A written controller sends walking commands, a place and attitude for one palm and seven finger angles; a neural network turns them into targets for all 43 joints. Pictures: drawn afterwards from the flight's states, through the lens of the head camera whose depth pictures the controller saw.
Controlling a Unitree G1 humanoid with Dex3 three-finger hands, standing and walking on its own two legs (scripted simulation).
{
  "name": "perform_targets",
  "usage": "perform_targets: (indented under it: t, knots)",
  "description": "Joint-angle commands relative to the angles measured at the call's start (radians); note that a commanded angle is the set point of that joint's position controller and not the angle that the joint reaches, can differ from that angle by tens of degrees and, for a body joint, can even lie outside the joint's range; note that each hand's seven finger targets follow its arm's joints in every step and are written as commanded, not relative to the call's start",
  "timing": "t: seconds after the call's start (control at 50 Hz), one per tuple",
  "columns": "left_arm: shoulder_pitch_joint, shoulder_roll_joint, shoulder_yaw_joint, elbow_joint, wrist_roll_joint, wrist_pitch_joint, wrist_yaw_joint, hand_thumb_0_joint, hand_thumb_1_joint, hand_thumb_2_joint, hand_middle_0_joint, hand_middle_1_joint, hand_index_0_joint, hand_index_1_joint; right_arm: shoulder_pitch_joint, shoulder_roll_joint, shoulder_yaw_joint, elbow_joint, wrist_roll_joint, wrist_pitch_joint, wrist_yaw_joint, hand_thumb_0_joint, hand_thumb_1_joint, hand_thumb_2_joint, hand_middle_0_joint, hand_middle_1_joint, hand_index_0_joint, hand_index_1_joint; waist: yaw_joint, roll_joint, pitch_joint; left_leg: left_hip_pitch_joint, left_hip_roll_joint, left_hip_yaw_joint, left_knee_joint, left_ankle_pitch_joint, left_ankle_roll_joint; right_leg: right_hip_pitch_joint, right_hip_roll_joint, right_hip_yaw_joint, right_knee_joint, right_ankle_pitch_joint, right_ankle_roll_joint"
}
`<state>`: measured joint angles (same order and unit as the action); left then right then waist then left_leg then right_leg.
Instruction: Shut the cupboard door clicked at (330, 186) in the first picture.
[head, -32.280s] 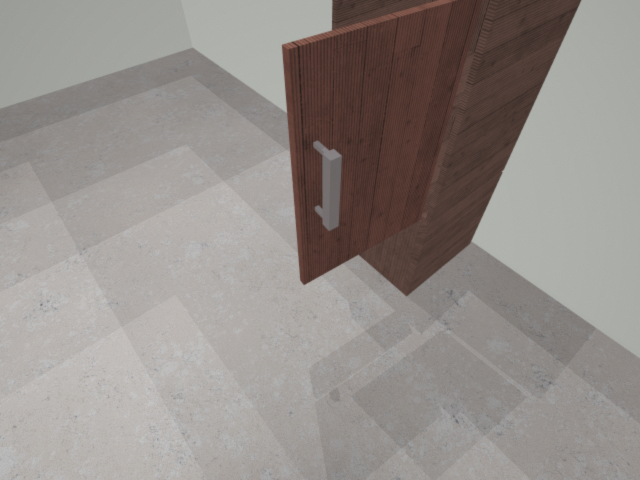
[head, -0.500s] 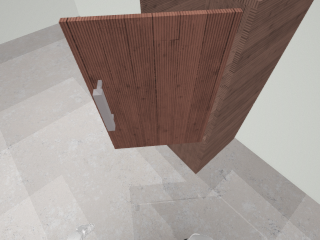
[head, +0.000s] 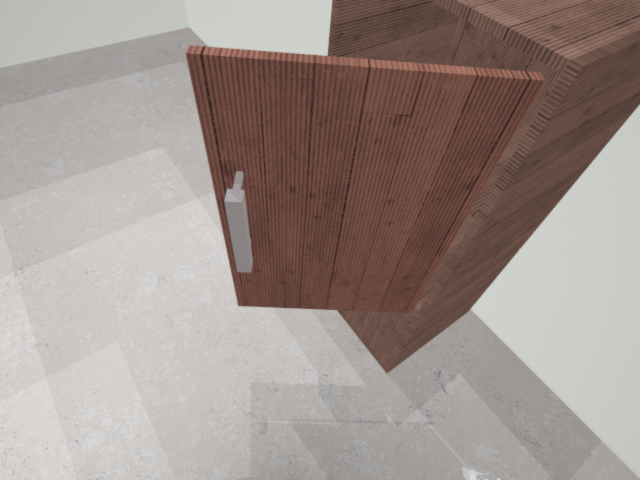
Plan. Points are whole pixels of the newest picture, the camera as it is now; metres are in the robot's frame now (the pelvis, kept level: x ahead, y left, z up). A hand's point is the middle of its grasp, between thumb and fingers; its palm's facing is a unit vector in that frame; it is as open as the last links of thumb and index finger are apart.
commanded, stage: come to a stop and stand still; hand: left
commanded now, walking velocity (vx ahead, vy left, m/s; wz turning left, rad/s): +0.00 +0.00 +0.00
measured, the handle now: (242, 224) +0.47 +0.17 -0.01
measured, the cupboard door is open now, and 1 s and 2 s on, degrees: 54 54 54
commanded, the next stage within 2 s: look again from close up in 0.56 s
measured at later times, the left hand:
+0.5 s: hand out of the picture -0.03 +0.12 -0.18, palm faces +0.01 -0.99 -0.14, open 7.3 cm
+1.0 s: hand out of the picture +0.01 +0.15 -0.18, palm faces +0.01 -0.98 -0.21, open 7.4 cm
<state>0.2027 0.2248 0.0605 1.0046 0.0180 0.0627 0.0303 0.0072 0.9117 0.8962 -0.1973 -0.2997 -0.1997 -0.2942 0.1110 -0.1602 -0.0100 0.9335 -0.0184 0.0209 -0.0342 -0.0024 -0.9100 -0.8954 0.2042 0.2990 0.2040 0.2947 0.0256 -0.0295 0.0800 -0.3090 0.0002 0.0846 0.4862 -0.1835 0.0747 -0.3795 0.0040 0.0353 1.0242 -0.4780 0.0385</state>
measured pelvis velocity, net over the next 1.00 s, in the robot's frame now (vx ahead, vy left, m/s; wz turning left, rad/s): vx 0.00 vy -0.03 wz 0.00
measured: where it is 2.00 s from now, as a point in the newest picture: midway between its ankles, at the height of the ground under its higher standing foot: outside the picture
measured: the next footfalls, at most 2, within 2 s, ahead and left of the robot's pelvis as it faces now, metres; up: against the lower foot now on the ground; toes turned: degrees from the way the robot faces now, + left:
right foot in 0.18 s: +0.01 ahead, -0.15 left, +0.00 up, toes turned +0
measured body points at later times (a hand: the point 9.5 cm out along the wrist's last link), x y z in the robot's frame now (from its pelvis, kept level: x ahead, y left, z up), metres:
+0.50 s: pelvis -0.03 -0.04 +0.00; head -0.03 -0.03 +0.45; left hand -0.03 +0.17 -0.17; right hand -0.10 -0.27 -0.15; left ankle +0.05 +0.07 -0.74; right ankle -0.07 -0.17 -0.74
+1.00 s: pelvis +0.00 -0.03 -0.01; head +0.01 -0.03 +0.44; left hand +0.01 +0.20 -0.17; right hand +0.03 -0.26 -0.17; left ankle +0.05 +0.07 -0.74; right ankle -0.07 -0.17 -0.74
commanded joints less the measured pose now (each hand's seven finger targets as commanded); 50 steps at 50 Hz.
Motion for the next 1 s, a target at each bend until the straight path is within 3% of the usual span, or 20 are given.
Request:
perform_targets:
  t: [0.0,0.08,0.12,0.14,0.16,0.18,0.2,0.22,0.36,0.46,0.62,0.64,0.66,0.68,0.7,0.72,0.8,0.86,0.92,0.98]
  knots:
    - [0.037,0.041,-0.006,-0.045,0.002,-0.016,-0.004,0.000,0.900,0.900,-0.200,-0.300,-0.200,-0.300,0.104,-0.175,-0.046,0.005,-0.002,-0.014,-0.010,0.000,-0.900,-0.900,0.200,0.300,0.200,0.300,-0.047,0.167,-0.128,0.172,0.284,-0.250,-0.185,0.236,0.106,0.028,-0.039,-0.017,-0.204,-0.023,-0.004]
    - [0.107,0.026,-0.017,-0.002,0.000,-0.021,-0.006,0.000,0.900,0.900,-0.200,-0.300,-0.200,-0.300,0.110,-0.194,-0.060,0.037,0.003,-0.009,0.002,0.000,-0.900,-0.900,0.200,0.300,0.200,0.300,-0.030,0.157,-0.122,0.073,0.240,-0.256,-0.223,-0.078,0.054,0.197,-0.020,-0.062,-0.490,0.122,-0.027]
    - [0.152,0.051,-0.016,0.021,0.005,-0.037,-0.001,0.000,0.900,0.900,-0.200,-0.300,-0.200,-0.300,0.103,-0.154,-0.054,0.045,0.013,-0.008,0.011,0.000,-0.900,-0.900,0.200,0.300,0.200,0.300,-0.015,0.073,-0.082,-0.015,0.149,-0.188,-0.178,-0.162,-0.024,0.282,-0.063,0.005,-0.689,0.204,-0.057]
    - [0.140,0.074,-0.018,0.021,0.007,-0.045,0.001,0.000,0.900,0.900,-0.200,-0.300,-0.200,-0.300,0.109,-0.126,-0.049,0.047,0.015,-0.005,0.015,0.000,-0.900,-0.900,0.200,0.300,0.200,0.300,-0.031,0.025,-0.065,-0.007,0.092,-0.146,-0.139,-0.192,-0.064,0.213,-0.142,0.104,-0.734,0.112,-0.098]
    - [0.112,0.105,-0.018,0.013,0.005,-0.048,-0.002,0.000,0.900,0.900,-0.200,-0.300,-0.200,-0.300,0.119,-0.106,-0.043,0.049,0.014,-0.002,0.020,0.000,-0.900,-0.900,0.200,0.300,0.200,0.300,-0.048,0.008,-0.058,0.071,0.052,-0.104,-0.095,-0.160,-0.085,0.098,-0.200,0.143,-0.778,0.022,-0.124]
    - [0.075,0.111,-0.021,0.015,0.004,-0.054,-0.004,0.000,0.900,0.900,-0.200,-0.300,-0.200,-0.300,0.132,-0.098,-0.039,0.059,0.010,-0.001,0.023,0.000,-0.900,-0.900,0.200,0.300,0.200,0.300,-0.067,-0.056,-0.062,0.134,0.032,-0.082,-0.068,-0.090,-0.090,0.028,-0.191,0.145,-0.785,0.025,-0.121]
    - [0.049,0.097,-0.022,0.015,0.002,-0.060,-0.003,0.000,0.900,0.900,-0.200,-0.300,-0.200,-0.300,0.144,-0.094,-0.040,0.072,0.008,0.000,0.022,0.000,-0.900,-0.900,0.200,0.300,0.200,0.300,-0.068,-0.149,-0.034,0.166,0.040,-0.082,-0.045,-0.060,-0.084,-0.017,-0.174,0.135,-0.801,0.017,-0.116]
    - [0.038,0.081,-0.029,0.018,0.000,-0.063,-0.003,0.000,0.900,0.900,-0.200,-0.300,-0.200,-0.300,0.160,-0.100,-0.039,0.090,0.007,-0.003,0.022,0.000,-0.900,-0.900,0.200,0.300,0.200,0.300,-0.072,-0.149,-0.003,0.178,0.053,-0.087,-0.046,-0.022,-0.079,-0.039,-0.166,0.121,-0.795,0.044,-0.109]
    - [0.107,0.033,-0.032,0.066,-0.007,-0.050,0.002,0.000,0.900,0.900,-0.200,-0.300,-0.200,-0.300,0.241,-0.093,-0.026,0.168,0.003,-0.008,0.010,0.000,-0.900,-0.900,0.200,0.300,0.200,0.300,-0.047,0.019,0.079,0.084,0.083,-0.132,-0.145,-0.113,-0.074,0.019,-0.100,0.068,-0.747,-0.001,-0.080]
    - [0.143,0.009,-0.030,0.089,-0.009,-0.050,0.003,0.000,0.900,0.900,-0.200,-0.300,-0.200,-0.300,0.278,-0.074,-0.024,0.185,0.001,-0.008,0.004,0.000,-0.900,-0.900,0.200,0.300,0.200,0.300,-0.040,0.028,0.065,0.064,0.079,-0.132,-0.145,-0.126,-0.076,0.046,-0.097,0.065,-0.743,-0.005,-0.082]
    - [0.177,-0.025,-0.035,0.108,-0.010,-0.060,0.008,0.000,0.900,0.900,-0.200,-0.300,-0.200,-0.300,0.293,-0.058,-0.021,0.194,0.007,-0.025,-0.006,0.000,-0.900,-0.900,0.200,0.300,0.200,0.300,-0.034,0.039,0.002,0.103,0.102,-0.137,-0.133,0.007,-0.064,0.122,-0.091,0.041,-0.709,0.181,-0.078]
    - [0.234,0.005,-0.055,0.110,0.012,-0.096,0.039,0.000,0.900,0.900,-0.200,-0.300,-0.200,-0.300,0.153,-0.079,-0.012,0.123,0.008,-0.042,0.014,0.000,-0.900,-0.900,0.200,0.300,0.200,0.300,0.015,0.101,0.053,0.040,0.089,-0.093,0.077,0.052,-0.088,0.075,-0.127,0.096,-0.741,0.374,-0.080]
    - [0.164,0.056,-0.048,0.059,0.004,-0.104,0.032,0.000,0.900,0.900,-0.200,-0.300,-0.200,-0.300,0.221,-0.036,-0.014,0.097,0.006,-0.030,0.026,0.000,-0.900,-0.900,0.200,0.300,0.200,0.300,-0.071,0.075,0.020,0.039,0.065,-0.082,0.083,-0.110,-0.084,0.015,-0.162,0.108,-0.766,0.060,-0.104]
    - [0.123,0.046,-0.048,0.039,0.003,-0.105,0.029,0.000,0.900,0.900,-0.200,-0.300,-0.200,-0.300,0.264,-0.045,-0.016,0.107,-0.002,-0.022,0.030,0.000,-0.900,-0.900,0.200,0.300,0.200,0.300,-0.091,0.051,0.017,0.030,0.059,-0.080,0.099,-0.123,-0.076,-0.007,-0.129,0.098,-0.734,-0.036,-0.114]
    - [0.125,0.026,-0.045,0.023,0.008,-0.110,0.029,0.000,0.900,0.900,-0.200,-0.300,-0.200,-0.300,0.291,-0.035,-0.013,0.103,-0.008,-0.031,0.030,0.000,-0.900,-0.900,0.200,0.300,0.200,0.300,-0.087,0.082,-0.020,0.057,0.069,-0.090,0.077,-0.025,-0.072,0.026,-0.122,0.062,-0.687,0.108,-0.117]
    - [0.140,0.019,-0.045,0.025,0.004,-0.108,0.028,0.000,0.900,0.900,-0.200,-0.300,-0.200,-0.300,0.309,-0.046,-0.011,0.095,-0.003,-0.039,0.028,0.000,-0.900,-0.900,0.200,0.300,0.200,0.300,-0.083,0.071,-0.062,0.062,0.082,-0.114,0.053,0.007,-0.058,0.071,-0.089,0.036,-0.633,0.136,-0.108]
    - [0.209,-0.022,-0.050,0.036,0.004,-0.101,0.027,0.000,0.900,0.900,-0.200,-0.300,-0.200,-0.300,0.245,-0.080,-0.013,0.063,0.000,-0.054,0.016,0.000,-0.900,-0.900,0.200,0.300,0.200,0.300,-0.034,0.084,-0.049,0.024,0.117,-0.163,0.002,0.101,-0.020,0.122,-0.054,0.004,-0.566,0.219,-0.091]
    - [0.197,-0.006,-0.050,0.028,0.002,-0.094,0.027,0.000,0.900,0.900,-0.200,-0.300,-0.200,-0.300,0.225,-0.100,-0.014,0.062,0.003,-0.048,0.015,0.000,-0.900,-0.900,0.200,0.300,0.200,0.300,-0.035,-0.004,-0.013,0.025,0.112,-0.158,-0.012,0.060,-0.021,0.109,-0.059,0.010,-0.576,0.191,-0.082]
    - [0.191,0.020,-0.049,0.017,0.003,-0.092,0.025,0.000,0.900,0.900,-0.200,-0.300,-0.200,-0.300,0.199,-0.114,-0.014,0.061,0.002,-0.048,0.018,0.000,-0.900,-0.900,0.200,0.300,0.200,0.300,-0.034,0.037,-0.017,0.056,0.105,-0.147,-0.027,0.065,-0.025,0.108,-0.065,0.015,-0.577,0.209,-0.078]
    - [0.185,0.040,-0.047,0.011,0.001,-0.090,0.021,0.000,0.900,0.900,-0.200,-0.300,-0.200,-0.300,0.170,-0.132,-0.016,0.054,0.004,-0.048,0.018,0.000,-0.900,-0.900,0.200,0.300,0.200,0.300,-0.029,0.020,-0.042,0.085,0.105,-0.139,-0.032,0.073,-0.025,0.116,-0.072,0.019,-0.586,0.230,-0.072]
